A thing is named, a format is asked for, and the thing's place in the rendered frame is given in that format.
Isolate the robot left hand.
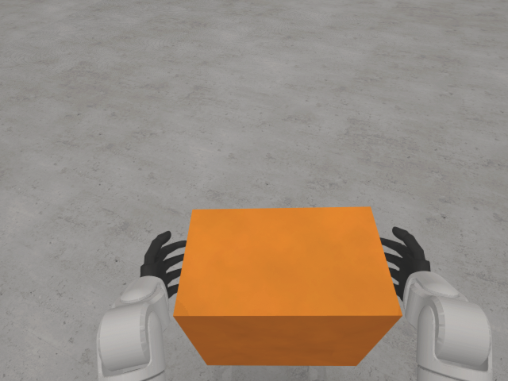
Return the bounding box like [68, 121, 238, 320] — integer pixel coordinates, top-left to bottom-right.
[140, 231, 187, 298]

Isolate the right robot forearm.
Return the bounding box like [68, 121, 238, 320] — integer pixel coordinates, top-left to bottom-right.
[403, 271, 493, 381]

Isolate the robot right hand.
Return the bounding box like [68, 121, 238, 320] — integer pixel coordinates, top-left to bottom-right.
[380, 227, 430, 302]

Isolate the carton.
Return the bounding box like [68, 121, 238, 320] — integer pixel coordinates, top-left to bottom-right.
[173, 206, 402, 366]

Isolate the left robot forearm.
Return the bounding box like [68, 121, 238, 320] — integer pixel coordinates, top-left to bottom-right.
[96, 276, 171, 381]

